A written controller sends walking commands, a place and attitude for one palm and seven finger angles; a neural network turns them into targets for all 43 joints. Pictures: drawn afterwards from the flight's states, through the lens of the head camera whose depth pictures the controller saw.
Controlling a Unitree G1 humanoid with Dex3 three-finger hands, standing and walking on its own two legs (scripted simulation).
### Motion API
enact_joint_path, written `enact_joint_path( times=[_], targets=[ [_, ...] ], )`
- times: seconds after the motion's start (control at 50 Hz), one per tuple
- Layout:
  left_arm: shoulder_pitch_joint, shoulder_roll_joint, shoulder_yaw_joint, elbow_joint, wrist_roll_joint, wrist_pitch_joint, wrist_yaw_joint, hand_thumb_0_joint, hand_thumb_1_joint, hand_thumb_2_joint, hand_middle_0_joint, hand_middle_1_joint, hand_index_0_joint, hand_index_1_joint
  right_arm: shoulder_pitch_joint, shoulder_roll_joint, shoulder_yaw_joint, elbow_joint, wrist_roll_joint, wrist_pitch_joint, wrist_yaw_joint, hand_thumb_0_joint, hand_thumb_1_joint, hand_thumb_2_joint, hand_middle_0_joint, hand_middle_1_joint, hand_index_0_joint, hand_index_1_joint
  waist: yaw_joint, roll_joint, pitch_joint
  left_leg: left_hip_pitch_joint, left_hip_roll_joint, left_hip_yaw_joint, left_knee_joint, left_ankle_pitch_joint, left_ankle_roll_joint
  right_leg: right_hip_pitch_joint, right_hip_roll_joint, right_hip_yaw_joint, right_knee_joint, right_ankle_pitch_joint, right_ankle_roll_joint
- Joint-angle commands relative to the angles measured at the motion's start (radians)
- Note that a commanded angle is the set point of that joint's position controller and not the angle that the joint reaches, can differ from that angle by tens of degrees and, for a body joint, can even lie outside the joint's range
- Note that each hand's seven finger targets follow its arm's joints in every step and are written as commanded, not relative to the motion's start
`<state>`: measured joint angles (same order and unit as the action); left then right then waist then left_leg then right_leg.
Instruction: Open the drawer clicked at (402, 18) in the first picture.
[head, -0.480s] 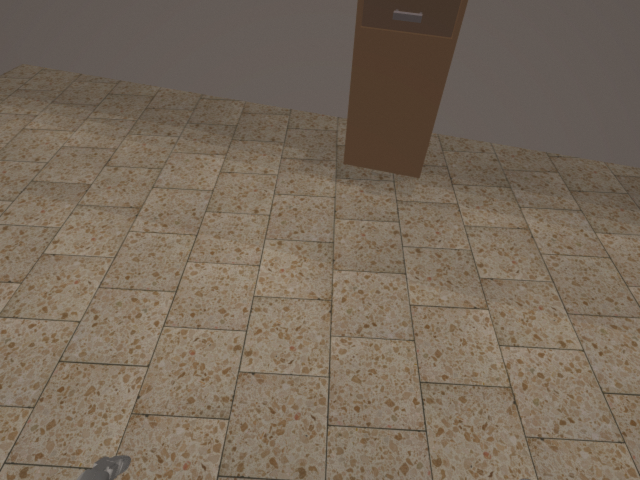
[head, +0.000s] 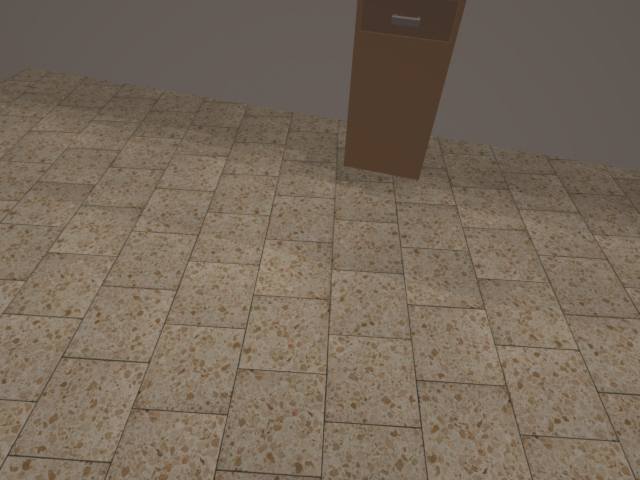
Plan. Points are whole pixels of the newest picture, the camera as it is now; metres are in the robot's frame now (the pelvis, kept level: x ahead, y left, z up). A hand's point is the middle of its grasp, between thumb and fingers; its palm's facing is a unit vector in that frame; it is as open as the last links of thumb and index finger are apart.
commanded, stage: stand and wait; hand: left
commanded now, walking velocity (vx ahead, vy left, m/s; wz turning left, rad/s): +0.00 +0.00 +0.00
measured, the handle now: (406, 19) +1.70 -0.23 -0.02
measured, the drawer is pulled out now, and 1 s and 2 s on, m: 0.00 0.00 0.00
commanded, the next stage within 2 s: look at it before walking up in 0.36 s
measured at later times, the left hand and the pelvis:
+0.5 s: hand out of the picture +0.07 +0.24 -0.15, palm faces -0.05 -0.94 -0.33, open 7.4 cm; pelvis -0.01 -0.01 +0.00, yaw +0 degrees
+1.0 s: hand out of the picture +0.08 +0.24 -0.15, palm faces -0.04 -0.94 -0.33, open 7.4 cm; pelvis +0.00 -0.01 +0.00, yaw +0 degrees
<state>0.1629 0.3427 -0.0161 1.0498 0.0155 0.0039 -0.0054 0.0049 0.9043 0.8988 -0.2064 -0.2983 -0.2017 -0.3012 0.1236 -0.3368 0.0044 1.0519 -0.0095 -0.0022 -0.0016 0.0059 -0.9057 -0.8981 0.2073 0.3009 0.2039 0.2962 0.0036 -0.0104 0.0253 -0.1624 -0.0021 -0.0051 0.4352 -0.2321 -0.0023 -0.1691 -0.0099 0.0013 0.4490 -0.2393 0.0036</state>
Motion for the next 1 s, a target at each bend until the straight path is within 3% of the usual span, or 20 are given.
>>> enact_joint_path(
  times=[0.0,0.28,0.64,0.78,0.98],
  targets=[
    [-0.065,0.204,0.051,-0.069,-0.006,-0.027,0.017,0.000,0.900,0.900,-0.200,-0.300,-0.200,-0.300,-0.069,-0.204,-0.043,-0.056,-0.001,-0.028,-0.010,0.000,-0.900,-0.900,0.200,0.300,0.200,0.300,-0.003,0.016,-0.051,-0.007,0.105,-0.094,-0.083,0.101,0.037,0.006,-0.111,0.108,-0.104,0.085,-0.038],
    [-0.061,0.204,0.048,-0.035,-0.006,-0.025,0.014,0.000,0.900,0.900,-0.200,-0.300,-0.200,-0.300,-0.039,-0.208,-0.039,-0.010,-0.002,-0.028,-0.006,0.000,-0.900,-0.900,0.200,0.300,0.200,0.300,-0.002,0.007,-0.017,-0.027,0.108,-0.103,-0.118,0.024,0.033,-0.026,-0.106,0.126,-0.141,-0.031,-0.038],
    [-0.062,0.201,0.049,-0.029,-0.004,-0.030,0.016,0.000,0.900,0.900,-0.200,-0.300,-0.200,-0.300,-0.044,-0.202,-0.038,-0.001,0.001,-0.029,-0.008,0.000,-0.900,-0.900,0.200,0.300,0.200,0.300,-0.002,0.003,-0.038,0.002,0.114,-0.094,-0.110,0.097,0.028,-0.007,-0.108,0.124,-0.135,0.070,-0.037],
    [-0.059,0.201,0.049,-0.030,-0.006,-0.033,0.016,0.000,0.900,0.900,-0.200,-0.300,-0.200,-0.300,-0.051,-0.203,-0.037,-0.003,0.001,-0.033,-0.010,0.000,-0.900,-0.900,0.200,0.300,0.200,0.300,-0.001,0.016,-0.074,0.031,0.121,-0.090,-0.104,0.167,0.028,0.027,-0.111,0.114,-0.119,0.169,-0.038],
    [-0.062,0.202,0.048,-0.026,-0.005,-0.031,0.016,0.000,0.900,0.900,-0.200,-0.300,-0.200,-0.300,-0.065,-0.206,-0.036,-0.002,0.002,-0.030,-0.011,0.000,-0.900,-0.900,0.200,0.300,0.200,0.300,0.000,0.019,-0.050,0.036,0.121,-0.091,-0.114,0.165,0.026,0.022,-0.111,0.112,-0.129,0.169,-0.035]
  ],
)
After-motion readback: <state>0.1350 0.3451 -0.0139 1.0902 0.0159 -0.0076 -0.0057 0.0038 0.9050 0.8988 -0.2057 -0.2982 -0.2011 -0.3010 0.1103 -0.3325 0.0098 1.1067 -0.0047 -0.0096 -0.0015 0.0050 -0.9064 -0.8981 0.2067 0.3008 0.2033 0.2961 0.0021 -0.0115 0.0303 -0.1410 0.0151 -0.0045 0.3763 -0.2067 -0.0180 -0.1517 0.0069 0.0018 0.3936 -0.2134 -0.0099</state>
